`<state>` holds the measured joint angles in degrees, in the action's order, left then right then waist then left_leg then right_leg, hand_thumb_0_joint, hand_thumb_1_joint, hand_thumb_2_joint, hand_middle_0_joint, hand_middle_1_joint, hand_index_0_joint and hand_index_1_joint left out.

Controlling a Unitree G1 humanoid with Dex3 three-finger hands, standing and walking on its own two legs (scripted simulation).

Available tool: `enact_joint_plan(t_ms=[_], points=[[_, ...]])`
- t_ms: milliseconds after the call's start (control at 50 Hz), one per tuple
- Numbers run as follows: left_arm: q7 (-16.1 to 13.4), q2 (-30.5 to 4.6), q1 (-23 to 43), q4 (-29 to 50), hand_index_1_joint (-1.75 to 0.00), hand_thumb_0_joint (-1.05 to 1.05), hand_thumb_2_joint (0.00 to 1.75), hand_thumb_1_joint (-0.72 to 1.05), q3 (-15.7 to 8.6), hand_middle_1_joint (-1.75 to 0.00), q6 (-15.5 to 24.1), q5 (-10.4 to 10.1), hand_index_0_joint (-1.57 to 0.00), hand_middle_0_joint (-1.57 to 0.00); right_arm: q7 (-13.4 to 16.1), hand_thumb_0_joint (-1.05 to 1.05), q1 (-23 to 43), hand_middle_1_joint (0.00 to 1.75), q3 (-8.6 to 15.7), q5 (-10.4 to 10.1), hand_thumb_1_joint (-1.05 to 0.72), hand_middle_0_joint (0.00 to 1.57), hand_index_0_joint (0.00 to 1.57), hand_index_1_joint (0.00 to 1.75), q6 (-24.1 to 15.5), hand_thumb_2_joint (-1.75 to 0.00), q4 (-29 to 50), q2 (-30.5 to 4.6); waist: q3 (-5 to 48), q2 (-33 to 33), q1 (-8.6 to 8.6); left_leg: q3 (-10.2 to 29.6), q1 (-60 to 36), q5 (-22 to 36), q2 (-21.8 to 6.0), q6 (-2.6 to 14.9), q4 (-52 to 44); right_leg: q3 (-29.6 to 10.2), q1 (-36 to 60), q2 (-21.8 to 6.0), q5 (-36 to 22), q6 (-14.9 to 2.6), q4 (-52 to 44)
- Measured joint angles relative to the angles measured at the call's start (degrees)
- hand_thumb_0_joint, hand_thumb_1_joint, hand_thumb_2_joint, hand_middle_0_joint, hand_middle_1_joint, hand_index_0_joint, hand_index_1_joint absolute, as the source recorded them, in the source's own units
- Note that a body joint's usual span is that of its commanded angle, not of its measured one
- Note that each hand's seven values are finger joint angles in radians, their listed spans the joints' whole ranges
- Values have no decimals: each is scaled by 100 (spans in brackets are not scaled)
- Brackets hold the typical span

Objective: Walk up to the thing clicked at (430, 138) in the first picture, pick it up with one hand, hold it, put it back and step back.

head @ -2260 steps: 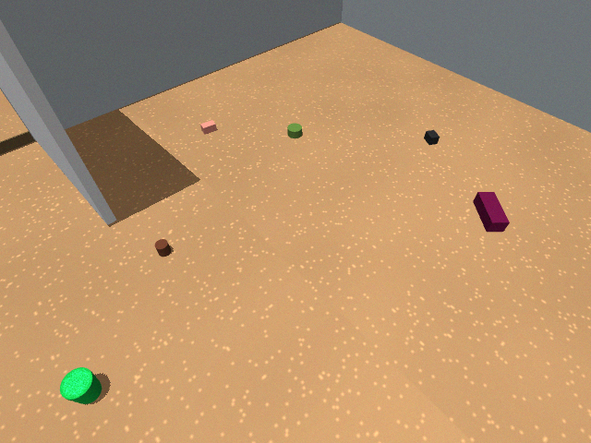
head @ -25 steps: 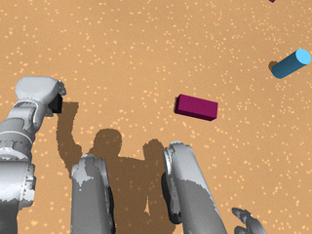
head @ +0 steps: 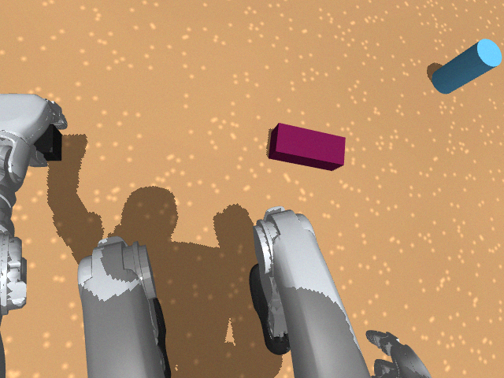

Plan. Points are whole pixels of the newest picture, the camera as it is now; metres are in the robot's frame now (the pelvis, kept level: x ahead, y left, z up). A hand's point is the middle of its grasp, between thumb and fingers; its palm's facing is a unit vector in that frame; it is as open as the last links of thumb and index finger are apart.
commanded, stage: crouch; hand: left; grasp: from above
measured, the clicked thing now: (35, 142) +0.49 +0.27 -0.18
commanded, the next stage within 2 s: lower in 0.52 s
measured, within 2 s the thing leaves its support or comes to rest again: neither
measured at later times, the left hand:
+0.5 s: hand (36, 145) +0.49 +0.27 -0.19, palm faces -0.46 +0.01 -0.89, open 7.5 cm
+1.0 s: hand (50, 157) +0.49 +0.27 -0.24, palm faces -0.49 -0.02 -0.87, open 7.5 cm
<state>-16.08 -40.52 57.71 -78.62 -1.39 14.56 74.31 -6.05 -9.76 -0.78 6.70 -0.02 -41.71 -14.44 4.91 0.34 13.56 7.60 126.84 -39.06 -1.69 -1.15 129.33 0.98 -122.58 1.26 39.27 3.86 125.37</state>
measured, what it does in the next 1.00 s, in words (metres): lowers itself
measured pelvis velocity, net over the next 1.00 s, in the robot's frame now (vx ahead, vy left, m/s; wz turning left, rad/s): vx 0.00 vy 0.00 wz -0.05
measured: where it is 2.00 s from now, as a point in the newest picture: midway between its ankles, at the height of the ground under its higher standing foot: (215, 340)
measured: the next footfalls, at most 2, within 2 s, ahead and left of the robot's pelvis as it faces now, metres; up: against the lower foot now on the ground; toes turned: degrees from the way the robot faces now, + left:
none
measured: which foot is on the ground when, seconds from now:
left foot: down 0.00-1.00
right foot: down 0.00-1.00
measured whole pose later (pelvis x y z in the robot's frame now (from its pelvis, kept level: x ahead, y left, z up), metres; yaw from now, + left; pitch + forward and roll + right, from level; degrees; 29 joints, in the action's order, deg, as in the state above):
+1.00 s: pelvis +0.00 +0.00 -0.06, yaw -3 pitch +33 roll -10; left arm -21.4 -49.5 61.6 -88.0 -2.5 18.8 77.8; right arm -7.1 -8.5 -8.3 9.8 -0.8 -40.1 -15.7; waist -1.4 -3.0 17.8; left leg 11.4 135.0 -39.0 -0.4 -1.8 140.6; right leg 3.2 -129.2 2.2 38.9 4.1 134.6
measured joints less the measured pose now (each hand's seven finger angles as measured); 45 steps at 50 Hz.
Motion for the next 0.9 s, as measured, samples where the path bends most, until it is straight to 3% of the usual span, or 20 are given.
enact_joint_plan(t_ms=[360,760,900], points=[[-254,-368,343,-563,-20,0,11,41,31,-24,95,182,-94,-90,-18,1,-10,29,-346,86,-92,20,20,30,-26,-90,-53,22,-212,-62,191,118,570,127,77,21,621,47,-478,37,-95,-25,549],[-180,-612,344,-584,-19,0,12,39,17,-23,135,83,-96,-92,-60,1,59,29,-552,137,-92,20,20,30,21,-90,128,-64,-359,-153,273,258,675,-8,104,-26,857,144,-545,51,13,20,719],[-300,-763,352,-798,-19,0,12,39,-25,-23,310,217,-96,-92,-83,0,118,29,-672,224,-92,20,20,30,-22,-90,170,-116,-519,-255,351,328,737,4,113,-45,983,192,-593,74,-17,8,809]])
